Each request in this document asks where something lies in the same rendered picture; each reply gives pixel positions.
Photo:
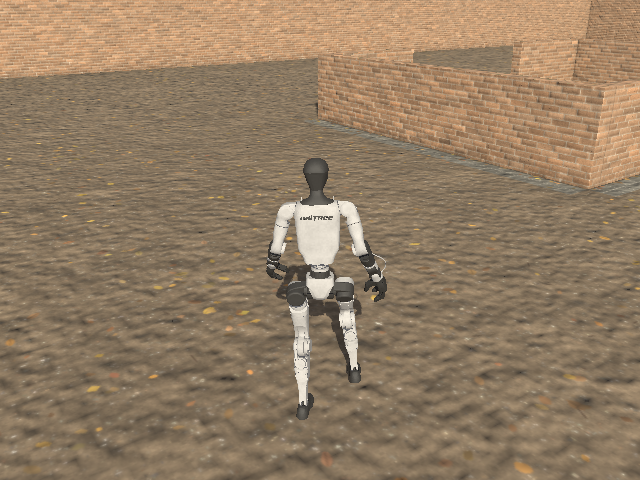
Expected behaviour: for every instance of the right robot forearm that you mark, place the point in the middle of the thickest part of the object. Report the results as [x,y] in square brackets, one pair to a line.
[370,264]

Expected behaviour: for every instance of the robot right upper arm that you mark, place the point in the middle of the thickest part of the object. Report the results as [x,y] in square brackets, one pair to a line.
[349,210]

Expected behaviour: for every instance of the robot left upper arm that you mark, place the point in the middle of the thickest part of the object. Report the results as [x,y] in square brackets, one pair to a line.
[285,213]

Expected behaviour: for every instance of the left robot forearm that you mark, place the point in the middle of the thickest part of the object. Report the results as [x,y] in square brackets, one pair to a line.
[272,259]

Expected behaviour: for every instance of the robot torso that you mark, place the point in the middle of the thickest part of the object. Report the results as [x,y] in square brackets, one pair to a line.
[318,239]

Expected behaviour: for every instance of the robot right hand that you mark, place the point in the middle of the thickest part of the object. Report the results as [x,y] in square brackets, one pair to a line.
[380,286]

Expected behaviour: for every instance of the robot left hand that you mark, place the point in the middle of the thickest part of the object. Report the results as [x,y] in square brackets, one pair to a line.
[272,274]

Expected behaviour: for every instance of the robot left foot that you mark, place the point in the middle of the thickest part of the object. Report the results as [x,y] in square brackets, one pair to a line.
[303,411]

